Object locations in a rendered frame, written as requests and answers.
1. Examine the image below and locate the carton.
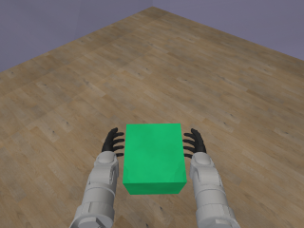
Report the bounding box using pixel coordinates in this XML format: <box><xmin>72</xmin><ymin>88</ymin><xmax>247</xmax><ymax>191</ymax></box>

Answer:
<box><xmin>123</xmin><ymin>123</ymin><xmax>187</xmax><ymax>195</ymax></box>

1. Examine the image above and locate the left robot forearm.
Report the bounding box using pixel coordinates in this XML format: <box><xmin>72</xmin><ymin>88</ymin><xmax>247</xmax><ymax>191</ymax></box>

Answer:
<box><xmin>69</xmin><ymin>151</ymin><xmax>119</xmax><ymax>228</ymax></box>

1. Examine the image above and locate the right robot forearm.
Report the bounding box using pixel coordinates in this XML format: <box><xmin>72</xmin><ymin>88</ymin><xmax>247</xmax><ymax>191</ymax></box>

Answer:
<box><xmin>189</xmin><ymin>152</ymin><xmax>241</xmax><ymax>228</ymax></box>

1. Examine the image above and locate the right robot hand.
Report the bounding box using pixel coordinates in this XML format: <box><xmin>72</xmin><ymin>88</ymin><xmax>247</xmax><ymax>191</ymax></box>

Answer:
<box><xmin>182</xmin><ymin>128</ymin><xmax>207</xmax><ymax>159</ymax></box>

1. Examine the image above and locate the left robot hand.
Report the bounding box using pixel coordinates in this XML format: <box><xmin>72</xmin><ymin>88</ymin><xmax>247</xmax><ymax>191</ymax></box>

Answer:
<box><xmin>102</xmin><ymin>127</ymin><xmax>124</xmax><ymax>157</ymax></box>

